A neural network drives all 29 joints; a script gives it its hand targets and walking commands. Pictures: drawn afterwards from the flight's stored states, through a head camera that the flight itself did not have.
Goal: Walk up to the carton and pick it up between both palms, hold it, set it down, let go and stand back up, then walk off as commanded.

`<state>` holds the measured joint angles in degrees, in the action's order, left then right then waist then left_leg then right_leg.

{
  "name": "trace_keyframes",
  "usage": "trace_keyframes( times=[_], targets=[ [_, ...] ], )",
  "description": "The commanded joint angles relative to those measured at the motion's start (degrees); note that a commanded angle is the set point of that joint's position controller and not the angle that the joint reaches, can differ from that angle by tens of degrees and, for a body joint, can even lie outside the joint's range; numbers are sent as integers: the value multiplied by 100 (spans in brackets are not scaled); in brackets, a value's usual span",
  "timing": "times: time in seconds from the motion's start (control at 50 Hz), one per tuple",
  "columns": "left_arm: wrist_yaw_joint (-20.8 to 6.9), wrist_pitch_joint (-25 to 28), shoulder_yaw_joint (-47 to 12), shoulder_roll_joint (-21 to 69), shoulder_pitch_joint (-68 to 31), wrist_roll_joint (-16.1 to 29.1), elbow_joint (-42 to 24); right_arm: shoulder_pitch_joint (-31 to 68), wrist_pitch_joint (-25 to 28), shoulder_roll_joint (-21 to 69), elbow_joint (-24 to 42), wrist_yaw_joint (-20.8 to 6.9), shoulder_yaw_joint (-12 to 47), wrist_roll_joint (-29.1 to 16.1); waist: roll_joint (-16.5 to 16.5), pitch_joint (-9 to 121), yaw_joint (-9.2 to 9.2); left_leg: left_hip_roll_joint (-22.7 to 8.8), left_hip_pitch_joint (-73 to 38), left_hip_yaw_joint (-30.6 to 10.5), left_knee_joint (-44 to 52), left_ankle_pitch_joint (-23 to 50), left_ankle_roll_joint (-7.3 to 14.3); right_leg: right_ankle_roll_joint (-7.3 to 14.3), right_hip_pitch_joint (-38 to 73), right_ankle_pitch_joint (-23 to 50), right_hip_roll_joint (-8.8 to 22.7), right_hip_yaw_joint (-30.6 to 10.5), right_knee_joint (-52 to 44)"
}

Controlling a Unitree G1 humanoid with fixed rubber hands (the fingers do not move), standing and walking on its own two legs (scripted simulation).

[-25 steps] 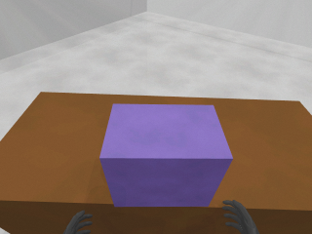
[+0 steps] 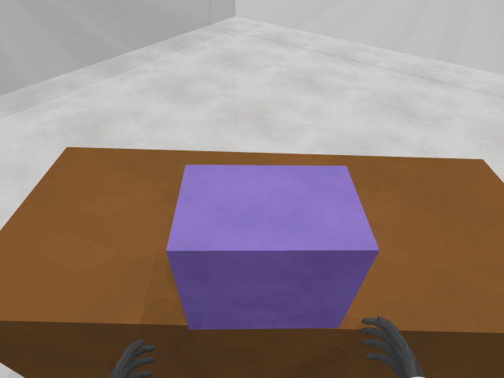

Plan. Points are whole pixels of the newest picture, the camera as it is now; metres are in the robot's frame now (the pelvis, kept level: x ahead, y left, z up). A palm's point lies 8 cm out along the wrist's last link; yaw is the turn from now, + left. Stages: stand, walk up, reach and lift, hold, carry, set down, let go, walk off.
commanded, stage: let go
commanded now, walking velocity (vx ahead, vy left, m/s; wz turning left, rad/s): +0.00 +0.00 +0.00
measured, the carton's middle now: (265, 250) +0.36 -0.01 +0.02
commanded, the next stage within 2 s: stand in 0.06 s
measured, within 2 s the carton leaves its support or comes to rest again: neither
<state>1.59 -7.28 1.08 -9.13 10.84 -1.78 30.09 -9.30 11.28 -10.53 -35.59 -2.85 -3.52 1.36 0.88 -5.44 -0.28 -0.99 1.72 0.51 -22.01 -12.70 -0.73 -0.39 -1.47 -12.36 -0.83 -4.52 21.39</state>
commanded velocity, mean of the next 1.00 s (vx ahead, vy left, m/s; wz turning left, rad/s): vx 0.00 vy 0.00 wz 0.00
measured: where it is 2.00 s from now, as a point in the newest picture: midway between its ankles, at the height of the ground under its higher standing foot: outside the picture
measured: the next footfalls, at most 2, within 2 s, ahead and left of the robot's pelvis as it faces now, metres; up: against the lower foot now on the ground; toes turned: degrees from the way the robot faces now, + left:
none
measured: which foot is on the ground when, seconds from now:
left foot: down 0.00-1.00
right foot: down 0.00-1.00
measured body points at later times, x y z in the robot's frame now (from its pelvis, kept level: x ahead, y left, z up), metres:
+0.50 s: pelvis -0.03 +0.02 -0.01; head -0.04 +0.01 +0.44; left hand +0.09 +0.32 -0.09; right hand +0.18 -0.24 -0.06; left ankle +0.00 +0.12 -0.74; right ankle +0.00 -0.13 -0.74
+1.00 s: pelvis -0.03 +0.01 -0.01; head -0.03 -0.01 +0.44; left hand +0.10 +0.31 -0.09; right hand +0.10 -0.29 -0.11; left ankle +0.00 +0.12 -0.74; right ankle +0.00 -0.13 -0.74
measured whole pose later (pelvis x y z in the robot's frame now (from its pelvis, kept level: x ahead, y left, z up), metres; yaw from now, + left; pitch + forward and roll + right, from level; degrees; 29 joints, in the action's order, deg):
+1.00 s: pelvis -0.03 +0.01 -0.01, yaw +1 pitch -4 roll +0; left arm 0.0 1.8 1.4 -20.0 11.0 -0.6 44.3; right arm -11.4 1.3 -22.6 -43.8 -1.2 -1.8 0.0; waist -2.7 -4.0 0.7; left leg 1.0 11.8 0.0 -27.6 -12.0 0.8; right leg -2.3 -11.5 -12.6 1.0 -4.0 27.8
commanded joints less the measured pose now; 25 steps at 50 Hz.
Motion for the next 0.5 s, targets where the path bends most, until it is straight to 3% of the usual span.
trace_keyframes(
  times=[0.0,0.04,0.06,0.08,0.12,0.16,0.2,0.3,0.32,0.42,0.48],
  targets=[
    [23,135,136,-459,-448,-12,-621,192,-258,-617,-45,79,-153,21,-474,-148,-13,38,181,303,488,105,-91,333,-586,-156,-60,420,-534],
    [-5,127,135,-473,-360,-23,-599,146,-235,-615,-98,81,-119,-18,-465,-101,-44,79,129,292,464,328,-113,307,-539,25,-76,434,-520],
    [-3,550,624,-1874,65,28,-322,389,-491,-1733,370,272,-286,80,-503,-185,-183,-381,896,-342,-74,1482,99,141,-873,1197,482,-162,128],
    [-29,695,631,-1856,90,55,-137,139,-601,-1738,351,332,-315,12,-585,117,-13,-365,723,-300,-89,1435,122,22,-780,1412,529,-196,128],
    [-81,814,579,-1655,173,57,64,-68,-675,-1573,352,351,-212,-54,-569,524,-54,-480,669,-353,-273,1439,207,28,-560,1403,526,-228,225],
    [-123,881,576,-1616,37,26,146,-98,-687,-1568,489,330,-153,-73,-271,616,-54,-461,654,-406,-196,893,217,75,-593,1057,494,-208,198],
    [-193,879,511,-1509,-98,55,221,-1,-710,-1748,552,363,-118,-54,-471,338,-83,-451,932,-398,-207,537,250,91,-793,842,485,-289,88],
    [-271,916,487,-1777,-213,28,394,-123,-772,-1857,693,371,-115,-98,-331,189,58,-449,1050,-501,-51,-187,288,66,-1137,279,426,-229,68],
    [-270,927,489,-1758,-187,36,437,-68,-770,-1906,679,369,-126,-74,-306,152,-11,-486,1138,-586,-38,-245,306,71,-1094,236,421,-206,109],
    [-284,978,484,-1996,-171,42,570,75,-785,-1935,647,319,-85,-79,-229,202,-14,-561,1370,-802,201,-898,343,53,-1112,-61,409,-125,248],
    [-246,990,419,-1969,-94,29,605,90,-802,-1987,560,288,-103,-101,-481,235,-21,-502,1493,-803,282,-1180,309,44,-1059,-120,423,-122,309]
  ],
)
